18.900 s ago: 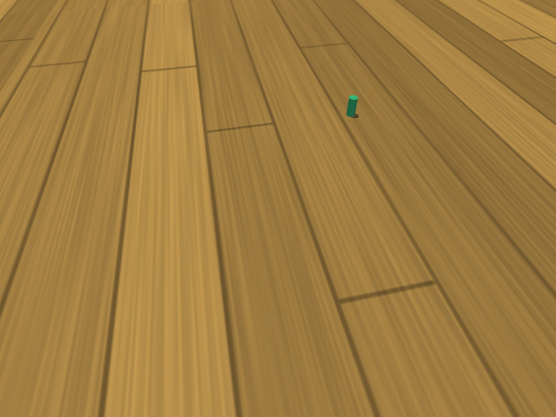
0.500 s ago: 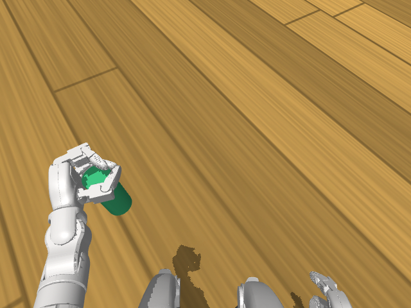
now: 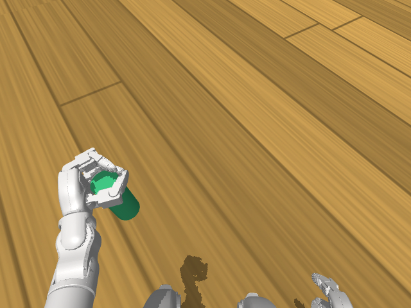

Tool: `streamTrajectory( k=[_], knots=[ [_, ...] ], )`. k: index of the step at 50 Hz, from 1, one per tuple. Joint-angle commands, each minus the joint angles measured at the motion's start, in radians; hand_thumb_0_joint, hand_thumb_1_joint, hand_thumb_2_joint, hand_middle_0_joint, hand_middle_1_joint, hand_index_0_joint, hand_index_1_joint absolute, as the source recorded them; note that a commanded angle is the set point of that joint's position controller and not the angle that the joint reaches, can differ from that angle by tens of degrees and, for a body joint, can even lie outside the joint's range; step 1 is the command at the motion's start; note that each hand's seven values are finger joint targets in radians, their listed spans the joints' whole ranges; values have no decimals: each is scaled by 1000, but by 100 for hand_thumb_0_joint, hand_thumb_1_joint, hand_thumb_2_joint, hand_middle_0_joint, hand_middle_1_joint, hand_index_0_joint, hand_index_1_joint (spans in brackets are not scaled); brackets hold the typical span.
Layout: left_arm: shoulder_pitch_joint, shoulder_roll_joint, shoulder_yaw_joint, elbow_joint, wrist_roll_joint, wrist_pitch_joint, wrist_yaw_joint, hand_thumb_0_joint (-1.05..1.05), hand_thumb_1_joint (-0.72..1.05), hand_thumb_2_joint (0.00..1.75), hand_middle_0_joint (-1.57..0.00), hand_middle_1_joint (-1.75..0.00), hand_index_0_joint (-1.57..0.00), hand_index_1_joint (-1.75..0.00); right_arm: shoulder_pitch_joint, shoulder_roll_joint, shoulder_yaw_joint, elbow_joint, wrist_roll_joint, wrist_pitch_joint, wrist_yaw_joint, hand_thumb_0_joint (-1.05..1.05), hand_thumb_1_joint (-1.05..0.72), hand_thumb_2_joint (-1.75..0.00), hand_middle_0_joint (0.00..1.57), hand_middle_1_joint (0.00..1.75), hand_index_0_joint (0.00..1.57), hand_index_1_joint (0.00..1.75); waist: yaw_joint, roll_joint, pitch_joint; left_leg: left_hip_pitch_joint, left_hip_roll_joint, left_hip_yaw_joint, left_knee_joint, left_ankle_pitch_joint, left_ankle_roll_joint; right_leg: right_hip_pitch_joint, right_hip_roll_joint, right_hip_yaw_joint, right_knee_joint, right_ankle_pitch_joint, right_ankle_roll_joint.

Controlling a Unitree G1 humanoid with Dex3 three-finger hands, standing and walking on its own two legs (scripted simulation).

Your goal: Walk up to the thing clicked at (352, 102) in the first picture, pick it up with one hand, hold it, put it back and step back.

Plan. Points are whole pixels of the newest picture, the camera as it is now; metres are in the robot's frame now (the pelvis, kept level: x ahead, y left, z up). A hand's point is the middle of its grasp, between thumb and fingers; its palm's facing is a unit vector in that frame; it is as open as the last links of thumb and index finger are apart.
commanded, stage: lift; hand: left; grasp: from the side
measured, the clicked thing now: (117, 196) +0.34 +0.20 -0.03
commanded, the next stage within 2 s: hold in 0.08 s
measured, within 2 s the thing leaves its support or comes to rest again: neither
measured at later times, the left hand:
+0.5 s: hand (109, 173) +0.34 +0.19 +0.06, palm faces +0.30 -0.95 -0.01, open 5.0 cm
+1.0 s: hand (102, 176) +0.33 +0.20 +0.07, palm faces +0.31 -0.95 +0.00, open 4.8 cm
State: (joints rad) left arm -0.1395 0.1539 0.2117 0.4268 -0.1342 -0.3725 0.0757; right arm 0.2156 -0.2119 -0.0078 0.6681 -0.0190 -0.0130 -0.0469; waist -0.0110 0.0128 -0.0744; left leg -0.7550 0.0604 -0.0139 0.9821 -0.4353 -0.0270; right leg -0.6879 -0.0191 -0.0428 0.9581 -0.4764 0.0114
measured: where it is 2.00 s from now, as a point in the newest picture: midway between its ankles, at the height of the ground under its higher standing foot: outside the picture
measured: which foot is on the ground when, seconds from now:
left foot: down 0.00-1.00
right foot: down 0.00-1.00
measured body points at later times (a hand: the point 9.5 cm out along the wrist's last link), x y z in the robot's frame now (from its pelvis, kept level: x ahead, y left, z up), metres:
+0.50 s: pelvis +0.01 +0.00 +0.01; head +0.07 +0.00 +0.46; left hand +0.32 +0.24 +0.06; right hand +0.14 -0.25 -0.10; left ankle +0.03 +0.13 -0.68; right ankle +0.00 -0.13 -0.68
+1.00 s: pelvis +0.00 +0.00 +0.02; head +0.05 +0.01 +0.47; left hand +0.31 +0.25 +0.07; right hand +0.14 -0.24 -0.09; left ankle +0.03 +0.13 -0.68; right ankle +0.00 -0.13 -0.68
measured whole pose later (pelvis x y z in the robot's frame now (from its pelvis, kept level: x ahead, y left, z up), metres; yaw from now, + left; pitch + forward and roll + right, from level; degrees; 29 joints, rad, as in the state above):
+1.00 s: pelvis +0.00 +0.00 +0.02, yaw +0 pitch +7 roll -1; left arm -0.09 0.13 0.19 0.38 -0.13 -0.34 0.11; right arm 0.21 -0.21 -0.01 0.67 -0.01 0.00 -0.04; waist 0.00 0.01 -0.04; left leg -0.59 0.05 0.00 0.85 -0.39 -0.02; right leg -0.52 -0.02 -0.04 0.82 -0.43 0.02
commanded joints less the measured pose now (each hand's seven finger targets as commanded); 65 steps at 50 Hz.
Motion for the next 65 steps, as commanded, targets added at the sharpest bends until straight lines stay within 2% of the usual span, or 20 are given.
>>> streamTrajectory(
  k=[1, 5, 8, 14, 18, 19, 27, 33, 38, 39, 44, 47, 48, 53, 55, 56, 60, 62, 64, 65],
  knots=[
    [-254, 144, 43, -286, -17, -92, 4, 0, 41, 117, -116, -126, -118, -125, 0, -125, -43, -104, -3, -32, -7, 0, -90, -90, 20, 30, 20, 30, 0, 25, -328, 248, -37, 6, -130, 268, 24, 160, 27, 4, -137, 342, -12],
    [-227, 115, 23, -242, -13, -86, 4, 0, 44, 118, -115, -126, -117, -125, 1, -130, -48, -103, -4, -28, -6, 0, -90, -90, 20, 30, 20, 30, -10, 13, -309, 266, -32, 0, -139, 285, 23, 138, 31, 0, -144, 348, -14],
    [-248, 149, 40, -273, -9, -92, 6, 0, 42, 117, -117, -126, -119, -125, 5, -128, -48, -97, -4, -22, -5, 0, -90, -90, 20, 30, 20, 30, 2, 25, -325, 271, -35, 6, -140, 308, 24, 170, 28, 5, -152, 372, -12],
    [-231, 135, 34, -270, -11, -81, 10, 0, 45, 111, -119, -127, -121, -126, 6, -133, -51, -98, -4, -18, -2, 0, -91, -90, 20, 30, 20, 30, -6, 6, -319, 297, -36, 9, -145, 351, 27, 200, 29, 7, -166, 419, -7],
    [-213, 114, 16, -278, -13, -77, 9, 0, 45, 112, -120, -129, -122, -127, -2, -126, -50, -101, -2, -14, -2, 0, -91, -90, 20, 30, 20, 30, -3, -1, -293, 287, -39, 16, -160, 327, 27, 214, 27, 9, -183, 410, -4],
    [-236, 135, 37, -279, -11, -79, 9, 0, 46, 112, -119, -128, -122, -126, -4, -127, -50, -99, -4, -13, -2, 0, -91, -90, 20, 30, 20, 30, -5, -3, -304, 280, -39, 15, -159, 326, 29, 222, 26, 10, -185, 414, -3],
    [-202, 118, 28, -292, -7, -76, 20, 0, 48, 113, -121, -130, -124, -128, -20, -127, -51, -112, -1, -13, 2, 0, -91, -90, 20, 30, 20, 30, 4, 12, -277, 320, -38, 12, -197, 297, 22, 226, 31, 0, -203, 362, -9],
    [-197, 114, 11, -303, -4, -65, 18, 0, 46, 115, -123, -132, -126, -131, -17, -127, -52, -109, 0, -16, -3, 0, -92, -90, 20, 30, 20, 30, -4, 1, -290, 332, -40, 19, -193, 341, 27, 261, 26, 11, -213, 424, -1],
    [-235, 125, 20, -326, -1, -62, 29, 0, 47, 116, -124, -133, -127, -131, -33, -123, -49, -112, -1, -17, -4, 0, -91, -90, 20, 30, 20, 30, -8, 16, -243, 325, -42, 17, -221, 259, 25, 233, 27, 5, -238, 338, -5],
    [-191, 92, -8, -303, -1, -57, 28, 0, 48, 117, -124, -134, -127, -132, -32, -123, -49, -115, 0, -18, -3, 0, -91, -90, 20, 30, 20, 30, -9, 1, -245, 340, -40, 16, -225, 269, 24, 241, 28, 4, -237, 348, -4],
    [-221, 118, 12, -330, -1, -52, 31, 0, 50, 117, -124, -133, -127, -131, -37, -134, -55, -118, 4, -22, -2, 0, -91, -90, 20, 30, 20, 30, -1, 15, -252, 366, -35, 8, -240, 286, 19, 243, 32, -5, -235, 342, -11],
    [-181, 87, -4, -267, -3, -42, 31, 0, 45, 116, -124, -133, -127, -132, -39, -126, -49, -114, 3, -25, -2, 0, -91, -90, 20, 30, 20, 30, -7, -21, -221, 340, -36, 8, -237, 281, 23, 245, 32, -6, -241, 343, -7],
    [-190, 97, 14, -274, -5, -44, 33, 0, 47, 116, -123, -132, -126, -131, -35, -124, -51, -111, 3, -25, -2, 0, -91, -90, 20, 30, 20, 30, 0, -24, -229, 326, -37, 11, -232, 291, 24, 251, 30, -3, -239, 358, -6],
    [-270, 140, 17, -357, 11, -65, 36, 0, 51, 118, -126, -134, -128, -133, -46, -124, -49, -118, 0, -28, 4, 0, -91, -90, 20, 30, 20, 30, 3, 46, -236, 364, -37, 8, -257, 240, 14, 235, 32, -8, -244, 291, -15],
    [-206, 110, 14, -289, 5, -58, 33, 0, 51, 118, -124, -134, -127, -132, -37, -121, -49, -113, 0, -29, 4, 0, -91, -90, 20, 30, 20, 30, -2, 2, -234, 349, -39, 9, -252, 232, 20, 242, 32, -6, -252, 292, -11],
    [-223, 102, 1, -332, -2, -62, 30, 0, 52, 118, -124, -134, -127, -132, -37, -120, -46, -115, 0, -29, 4, 0, -91, -90, 20, 30, 20, 30, -4, 18, -245, 352, -40, 9, -254, 240, 20, 253, 31, -5, -250, 304, -10],
    [-220, 127, 10, -306, 0, -50, 20, 0, 50, 119, -124, -134, -127, -133, -32, -132, -52, -108, 5, -31, 0, 0, -91, -90, 20, 30, 20, 30, 0, 16, -264, 373, -37, 11, -247, 286, 20, 260, 30, -1, -248, 348, -10],
    [-224, 98, -13, -303, -3, -51, 19, 0, 49, 119, -124, -134, -126, -133, -32, -126, -48, -108, 5, -33, 2, 0, -91, -90, 20, 30, 20, 30, -9, 10, -233, 373, -34, 7, -256, 261, 18, 243, 32, -7, -252, 319, -12],
    [-207, 110, 17, -232, -4, -48, 22, 0, 50, 120, -124, -134, -127, -133, -36, -127, -49, -102, 5, -34, 4, 0, -91, -90, 20, 30, 20, 30, -8, -7, -196, 333, -35, 4, -256, 228, 21, 226, 32, -9, -254, 290, -11],
    [-253, 114, 14, -298, -8, -59, 21, 0, 50, 119, -125, -135, -127, -133, -45, -121, -47, -107, 4, -37, 6, 0, -91, -90, 20, 30, 20, 30, -5, 9, -178, 315, -36, 5, -263, 199, 20, 214, 31, -8, -255, 264, -13]
  ],
)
